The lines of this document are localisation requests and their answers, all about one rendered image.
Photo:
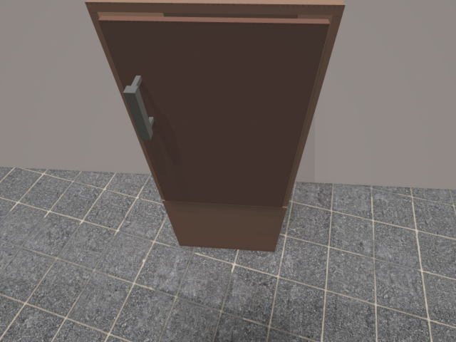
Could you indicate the handle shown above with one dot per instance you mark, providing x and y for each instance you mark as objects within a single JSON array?
[{"x": 137, "y": 109}]

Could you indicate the cupboard door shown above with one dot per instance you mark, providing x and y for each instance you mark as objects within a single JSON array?
[{"x": 229, "y": 97}]

